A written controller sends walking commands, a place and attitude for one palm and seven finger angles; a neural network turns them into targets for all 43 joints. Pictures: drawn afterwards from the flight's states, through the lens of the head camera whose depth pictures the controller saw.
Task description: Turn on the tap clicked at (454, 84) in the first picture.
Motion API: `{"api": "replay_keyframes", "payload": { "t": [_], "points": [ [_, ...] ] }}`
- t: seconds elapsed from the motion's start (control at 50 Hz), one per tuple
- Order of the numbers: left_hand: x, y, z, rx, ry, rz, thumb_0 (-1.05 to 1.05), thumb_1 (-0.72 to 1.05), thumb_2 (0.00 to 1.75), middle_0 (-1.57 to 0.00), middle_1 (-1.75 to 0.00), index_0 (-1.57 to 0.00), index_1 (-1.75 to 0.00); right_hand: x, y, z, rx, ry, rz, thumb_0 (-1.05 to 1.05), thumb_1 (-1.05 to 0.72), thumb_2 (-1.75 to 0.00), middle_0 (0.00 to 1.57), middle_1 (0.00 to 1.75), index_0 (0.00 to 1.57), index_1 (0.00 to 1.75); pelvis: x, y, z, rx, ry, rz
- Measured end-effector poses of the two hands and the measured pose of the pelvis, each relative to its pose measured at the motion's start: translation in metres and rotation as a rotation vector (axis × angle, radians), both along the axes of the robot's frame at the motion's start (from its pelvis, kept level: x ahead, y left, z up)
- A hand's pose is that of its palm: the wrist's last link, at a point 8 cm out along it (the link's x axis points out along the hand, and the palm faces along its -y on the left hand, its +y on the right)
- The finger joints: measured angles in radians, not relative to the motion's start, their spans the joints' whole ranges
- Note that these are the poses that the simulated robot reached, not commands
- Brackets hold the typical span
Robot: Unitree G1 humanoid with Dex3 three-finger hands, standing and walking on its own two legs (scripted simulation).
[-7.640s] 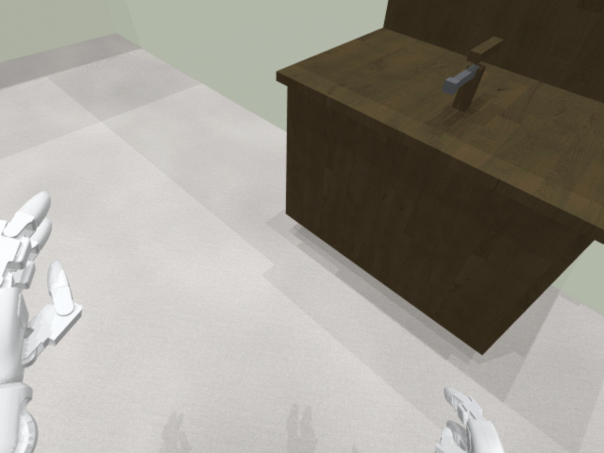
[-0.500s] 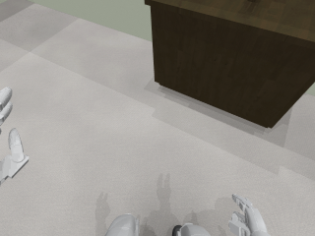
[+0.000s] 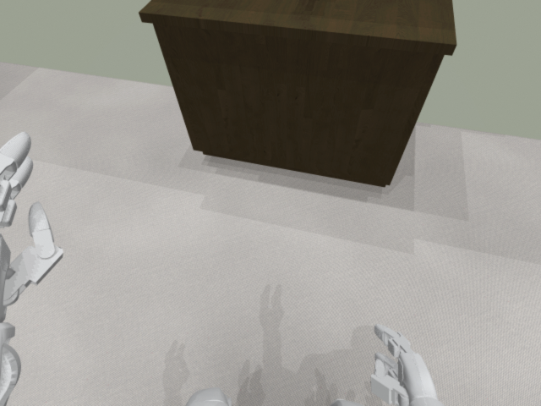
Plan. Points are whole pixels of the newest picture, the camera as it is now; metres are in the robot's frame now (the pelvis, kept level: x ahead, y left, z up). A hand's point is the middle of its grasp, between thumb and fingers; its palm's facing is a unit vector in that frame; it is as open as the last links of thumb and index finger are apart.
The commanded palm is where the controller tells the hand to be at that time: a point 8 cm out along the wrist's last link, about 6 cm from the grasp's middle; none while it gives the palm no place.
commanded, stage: turn to face it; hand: left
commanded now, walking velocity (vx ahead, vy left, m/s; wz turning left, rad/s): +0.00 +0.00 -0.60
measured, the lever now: out of the picture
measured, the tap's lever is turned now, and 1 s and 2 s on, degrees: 0 0 0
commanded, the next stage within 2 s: take the last steps up to it in 0.88 s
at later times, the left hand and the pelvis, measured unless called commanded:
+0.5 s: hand (121, 244) +0.24 +0.17 +0.19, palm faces +0.16 -0.90 -0.41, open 7.4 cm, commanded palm +0.20 +0.21 +0.20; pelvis -0.04 +0.00 +0.01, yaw -18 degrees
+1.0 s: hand (184, 264) +0.22 +0.10 +0.19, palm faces -0.01 -0.90 -0.44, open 7.4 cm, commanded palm +0.19 +0.15 +0.20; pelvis -0.08 -0.02 +0.01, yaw -28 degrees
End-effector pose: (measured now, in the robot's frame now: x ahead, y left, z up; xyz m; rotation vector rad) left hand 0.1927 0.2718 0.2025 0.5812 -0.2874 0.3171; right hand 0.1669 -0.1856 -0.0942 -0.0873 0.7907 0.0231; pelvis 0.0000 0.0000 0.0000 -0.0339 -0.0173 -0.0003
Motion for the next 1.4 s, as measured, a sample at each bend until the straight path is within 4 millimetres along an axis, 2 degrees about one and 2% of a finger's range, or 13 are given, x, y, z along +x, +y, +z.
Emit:
{"api": "replay_keyframes", "payload": {
  "t": [0.12, 0.2, 0.28, 0.42, 0.56, 0.66, 0.74, 0.84, 0.94, 1.02, 1.1, 1.24, 1.4],
  "points": [
    [0.007, -0.030, 0.002, 0.016, 0.088, -0.100, 0.01, 0.89, 0.89, -0.21, -0.30, -0.22, -0.30, -0.040, -0.054, -0.002, -0.075, 0.119, -0.144, 0.01, -0.90, -0.89, 0.20, 0.30, 0.21, 0.30, -0.012, -0.009, 0.009, 0.036, 0.018, -0.078],
    [0.006, -0.034, 0.008, 0.030, 0.088, -0.135, 0.01, 0.89, 0.89, -0.21, -0.30, -0.22, -0.30, -0.064, -0.083, 0.010, -0.146, 0.146, -0.223, 0.01, -0.90, -0.89, 0.20, 0.30, 0.20, 0.30, -0.016, -0.010, 0.014, 0.050, 0.031, -0.123],
    [0.007, -0.031, 0.008, 0.003, 0.044, -0.153, 0.01, 0.89, 0.89, -0.21, -0.30, -0.22, -0.30, -0.079, -0.099, 0.023, -0.209, 0.137, -0.266, 0.01, -0.91, -0.89, 0.20, 0.30, 0.20, 0.30, -0.020, -0.006, 0.014, 0.052, 0.038, -0.164],
    [0.016, -0.032, -0.002, -0.054, -0.016, -0.200, 0.01, 0.89, 0.89, -0.21, -0.30, -0.22, -0.30, -0.092, -0.090, 0.039, -0.217, 0.034, -0.332, 0.01, -0.91, -0.89, 0.19, 0.30, 0.20, 0.30, -0.031, 0.000, 0.011, 0.046, 0.007, -0.247],
    [0.025, -0.079, 0.001, -0.070, 0.001, -0.302, 0.02, 0.89, 0.89, -0.20, -0.30, -0.21, -0.30, -0.110, -0.070, 0.030, -0.068, -0.030, -0.349, 0.01, -0.90, -0.89, 0.20, 0.30, 0.20, 0.30, -0.042, -0.015, 0.013, 0.003, 0.009, -0.347],
    [0.028, -0.124, 0.001, -0.001, -0.009, -0.390, 0.02, 0.89, 0.89, -0.21, -0.30, -0.21, -0.30, -0.140, -0.085, 0.003, -0.017, -0.003, -0.388, 0.01, -0.90, -0.89, 0.20, 0.30, 0.21, 0.30, -0.058, -0.034, 0.001, -0.002, 0.006, -0.376],
    [0.024, -0.140, 0.001, 0.015, 0.043, -0.442, 0.01, 0.89, 0.89, -0.21, -0.30, -0.22, -0.30, -0.177, -0.106, 0.000, -0.051, 0.088, -0.477, 0.01, -0.90, -0.89, 0.20, 0.30, 0.21, 0.30, -0.069, -0.034, 0.006, 0.025, 0.009, -0.411],
    [0.015, -0.138, 0.006, 0.044, 0.057, -0.480, 0.01, 0.89, 0.89, -0.21, -0.30, -0.22, -0.30, -0.218, -0.127, 0.013, -0.146, 0.143, -0.570, 0.01, -0.90, -0.89, 0.20, 0.30, 0.20, 0.30, -0.075, -0.032, 0.012, 0.042, 0.021, -0.447],
    [0.011, -0.124, 0.007, -0.003, -0.027, -0.491, 0.01, 0.89, 0.89, -0.21, -0.30, -0.22, -0.30, -0.241, -0.134, 0.027, -0.247, 0.132, -0.620, 0.01, -0.90, -0.89, 0.20, 0.30, 0.20, 0.30, -0.078, -0.021, 0.007, 0.034, 0.016, -0.468],
    [0.012, -0.118, 0.003, -0.060, -0.045, -0.466, 0.01, 0.89, 0.89, -0.21, -0.30, -0.22, -0.30, -0.245, -0.124, 0.037, -0.241, 0.075, -0.641, 0.01, -0.91, -0.89, 0.19, 0.30, 0.20, 0.30, -0.085, -0.019, 0.013, 0.020, 0.002, -0.490],
    [0.004, -0.129, 0.001, -0.107, -0.022, -0.473, 0.01, 0.89, 0.89, -0.21, -0.30, -0.21, -0.30, -0.243, -0.110, 0.038, -0.178, 0.015, -0.629, 0.01, -0.90, -0.89, 0.20, 0.30, 0.20, 0.30, -0.092, -0.022, 0.017, 0.002, 0.007, -0.503],
    [-0.012, -0.153, 0.002, -0.060, -0.033, -0.503, 0.01, 0.89, 0.89, -0.21, -0.30, -0.22, -0.30, -0.247, -0.104, 0.011, -0.099, 0.023, -0.600, 0.01, -0.90, -0.89, 0.20, 0.30, 0.20, 0.30, -0.105, -0.033, 0.007, 0.017, 0.004, -0.498],
    [-0.003, -0.136, 0.006, -0.047, 0.012, -0.451, 0.01, 0.89, 0.89, -0.21, -0.30, -0.22, -0.30, -0.261, -0.113, 0.015, -0.139, 0.153, -0.612, 0.01, -0.90, -0.89, 0.20, 0.30, 0.20, 0.30, -0.089, -0.030, 0.022, 0.052, 0.009, -0.472]
  ]
}}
